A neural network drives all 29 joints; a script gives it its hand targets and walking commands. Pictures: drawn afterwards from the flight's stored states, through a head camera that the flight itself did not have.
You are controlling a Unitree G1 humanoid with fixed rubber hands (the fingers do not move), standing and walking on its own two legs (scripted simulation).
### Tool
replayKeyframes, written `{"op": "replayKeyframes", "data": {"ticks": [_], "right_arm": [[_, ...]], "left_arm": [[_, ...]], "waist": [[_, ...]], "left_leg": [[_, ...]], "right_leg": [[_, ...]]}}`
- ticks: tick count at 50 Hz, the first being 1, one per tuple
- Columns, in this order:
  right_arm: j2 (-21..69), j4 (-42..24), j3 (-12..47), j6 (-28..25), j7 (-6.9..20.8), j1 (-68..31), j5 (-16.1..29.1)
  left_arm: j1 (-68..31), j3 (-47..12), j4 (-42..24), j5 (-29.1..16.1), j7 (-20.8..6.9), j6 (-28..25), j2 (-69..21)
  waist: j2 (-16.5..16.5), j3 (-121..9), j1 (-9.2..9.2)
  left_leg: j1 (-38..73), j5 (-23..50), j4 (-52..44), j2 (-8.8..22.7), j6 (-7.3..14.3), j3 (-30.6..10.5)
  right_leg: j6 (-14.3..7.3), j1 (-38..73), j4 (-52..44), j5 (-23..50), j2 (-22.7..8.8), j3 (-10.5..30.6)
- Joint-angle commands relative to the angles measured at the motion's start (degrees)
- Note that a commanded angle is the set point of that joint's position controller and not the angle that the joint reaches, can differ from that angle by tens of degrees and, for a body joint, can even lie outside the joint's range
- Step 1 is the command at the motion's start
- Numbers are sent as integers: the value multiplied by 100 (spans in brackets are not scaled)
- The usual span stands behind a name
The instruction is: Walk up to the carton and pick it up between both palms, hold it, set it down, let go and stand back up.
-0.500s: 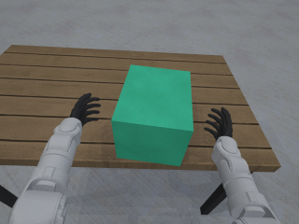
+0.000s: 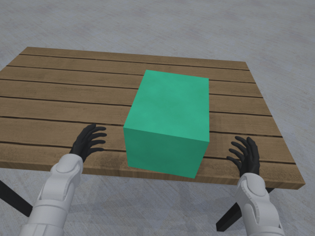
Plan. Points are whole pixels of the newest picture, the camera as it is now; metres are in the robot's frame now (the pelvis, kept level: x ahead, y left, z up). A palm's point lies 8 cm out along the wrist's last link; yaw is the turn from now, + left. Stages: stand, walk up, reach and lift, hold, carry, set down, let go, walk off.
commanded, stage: set down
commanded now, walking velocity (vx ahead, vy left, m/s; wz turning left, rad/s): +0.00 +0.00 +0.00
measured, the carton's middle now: (169, 121) +0.45 -0.05 +0.03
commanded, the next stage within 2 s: let go in 1.82 s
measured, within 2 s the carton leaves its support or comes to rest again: neither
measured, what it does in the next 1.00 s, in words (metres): stands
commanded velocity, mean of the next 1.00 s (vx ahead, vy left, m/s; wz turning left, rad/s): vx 0.00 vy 0.00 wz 0.00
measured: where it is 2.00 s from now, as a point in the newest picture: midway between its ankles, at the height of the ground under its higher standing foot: outside the picture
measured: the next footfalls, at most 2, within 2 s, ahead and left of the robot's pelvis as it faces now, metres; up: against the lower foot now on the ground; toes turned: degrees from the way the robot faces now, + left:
none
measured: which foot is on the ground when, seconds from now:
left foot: down 0.00-1.00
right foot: down 0.00-1.00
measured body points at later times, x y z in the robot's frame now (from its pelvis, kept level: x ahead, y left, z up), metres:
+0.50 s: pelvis +0.01 +0.00 +0.00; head +0.02 +0.02 +0.45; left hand +0.28 +0.22 +0.01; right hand +0.22 -0.22 +0.02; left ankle +0.03 +0.12 -0.74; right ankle +0.03 -0.13 -0.74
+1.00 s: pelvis +0.03 +0.00 +0.00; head +0.05 +0.02 +0.45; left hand +0.25 +0.22 -0.02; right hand +0.21 -0.22 +0.01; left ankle +0.03 +0.12 -0.74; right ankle +0.03 -0.13 -0.74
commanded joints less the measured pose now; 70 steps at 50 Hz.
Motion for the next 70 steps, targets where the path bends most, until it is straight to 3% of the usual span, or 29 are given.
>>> {"op": "replayKeyframes", "data": {"ticks": [1,5,10,12,13,14,15,24,27,28,29,33,34,36,40,42,43,44,48,50,52,55,59,60,61,63,65,66,70], "right_arm": [[-517,-2077,579,-226,-17,-1629,-193],[-336,-2323,752,-268,1,79,-216],[-271,-2360,744,-257,27,56,-275],[-315,-2583,705,-225,5,-124,-337],[-273,-2742,647,-232,22,-65,-298],[-154,-2027,947,-271,136,1352,-345],[-182,-2620,742,-366,71,619,-375],[-251,-2786,835,-665,247,1518,-426],[-137,-2557,941,-648,259,1645,-431],[-141,-3025,905,-750,238,1696,-343],[-269,-2343,953,-713,276,1935,-469],[-380,-2289,805,-846,407,2011,-498],[-320,-2788,781,-971,383,1912,-413],[-393,-2050,812,-970,510,2264,-474],[-345,-2036,842,-1039,477,2274,-523],[-295,-2182,749,-1079,566,2230,-455],[-495,-1552,767,-1004,639,2340,-524],[-364,-2001,821,-1122,642,2294,-475],[-489,-1510,727,-1132,681,2383,-572],[-444,-1643,743,-1220,672,2394,-574],[-711,-800,651,-1124,820,2242,-674],[-423,-1374,795,-1321,731,2422,-566],[-707,-482,652,-1423,900,2388,-685],[-446,-1046,745,-1578,822,2457,-632],[-848,-177,622,-1473,959,2266,-777],[-633,-566,674,-1553,931,2291,-747],[-476,-451,616,-1637,892,2472,-765],[-706,71,618,-1598,1002,2161,-760],[-757,146,558,-1940,1056,2253,-811]], "left_arm": [[-1832,613,-1669,-454,-131,-340,948],[-238,625,-2086,-356,-137,-444,688],[-286,464,-2021,-385,-107,-549,793],[-523,435,-1984,-545,-150,-604,914],[-506,540,-2377,-473,-90,-695,1028],[1138,334,-1955,-185,-90,-688,323],[266,417,-2400,-409,-143,-771,597],[1276,336,-2566,-390,-6,-1109,580],[1412,302,-2006,-396,-72,-1147,551],[1369,369,-2470,-502,-65,-1287,633],[1702,348,-1941,-228,-53,-1204,563],[1772,232,-2361,-298,-23,-1415,388],[1584,291,-2673,-435,-9,-1573,653],[2166,238,-2105,-234,34,-1475,409],[2223,309,-2160,-187,-43,-1525,467],[2187,215,-2339,-259,32,-1622,540],[2368,135,-1835,-133,59,-1546,307],[2259,232,-2242,-195,70,-1627,438],[2483,173,-1991,-86,95,-1559,427],[2497,158,-1848,-179,46,-1583,470],[2589,84,-1521,219,120,-1361,117],[2629,174,-1846,37,57,-1473,370],[2738,114,-1565,267,155,-1409,144],[2787,159,-1788,147,123,-1526,240],[2756,84,-1196,430,185,-1345,67],[2754,96,-1271,345,152,-1377,59],[2735,65,-1310,258,92,-1413,204],[2760,76,-1075,528,177,-1268,64],[2918,151,-1092,535,189,-1387,111]], "waist": [[321,-1177,277],[161,-863,262],[520,-540,224],[302,-503,226],[523,-663,376],[542,-109,276],[413,-584,309],[796,-263,399],[456,-36,377],[329,-318,425],[583,84,369],[676,-39,421],[587,-272,415],[790,13,420],[555,110,404],[643,-1,399],[923,306,342],[752,164,400],[914,92,397],[606,109,289],[1140,334,407],[666,173,282],[950,40,355],[713,-20,389],[962,261,400],[663,142,415],[661,202,249],[921,248,376],[664,31,263]], "left_leg": [[698,193,-742,-177,77,497],[1000,441,-749,-106,70,469],[727,-72,-811,-90,64,397],[548,-298,-849,-83,65,385],[437,-318,-879,-25,87,386],[706,-11,-955,42,36,263],[750,23,-856,23,-10,329],[670,47,-887,110,-100,42],[636,20,-726,-7,-86,181],[668,281,-674,-40,-27,239],[824,244,-733,-35,-105,211],[797,427,-822,62,-169,82],[696,491,-699,8,-117,130],[884,521,-775,40,-217,20],[878,451,-667,-54,-191,208],[777,251,-730,-5,-155,77],[856,321,-835,48,-205,24],[773,310,-770,38,-207,91],[857,381,-808,91,-256,38],[864,416,-764,40,-211,127],[952,422,-910,150,-376,-20],[925,638,-707,-5,-257,228],[1042,1054,-685,47,-386,127],[973,1005,-619,-21,-331,242],[1096,970,-737,30,-379,161],[959,728,-685,18,-328,236],[954,713,-673,-14,-315,231],[1027,898,-700,-12,-375,296],[1269,1545,-517,-14,-411,355]], "right_leg": [[-13,1390,-23,-189,115,551],[-52,1552,-75,35,177,478],[-81,1321,-99,-459,83,545],[-69,1359,-104,-648,42,590],[-104,1392,37,-621,71,592],[-174,1699,-30,-363,137,548],[-122,1614,20,-288,121,555],[-142,1457,130,-220,96,606],[-181,1329,-72,-406,-9,745],[-147,1389,-72,-204,-32,749],[-155,1232,-111,-314,-45,765],[-189,1406,-2,-200,50,720],[-167,1425,-3,-29,-41,790],[-198,1436,-31,-75,22,729],[-173,1367,-150,-243,-26,788],[-209,1393,-163,-327,-56,815],[-228,1290,-104,-360,-8,718],[-216,1366,-72,-256,-8,782],[-215,1504,-27,-112,6,744],[-192,1456,-112,-6,-29,760],[-269,1510,-18,-171,68,685],[-145,1648,-116,161,0,749],[-190,1523,22,259,129,608],[-134,1668,-67,458,40,718],[-164,1450,-27,182,108,581],[-149,1614,-79,166,97,622],[-148,1575,-60,266,56,672],[-198,1422,-72,148,116,595],[-178,1443,-49,627,187,620]]}}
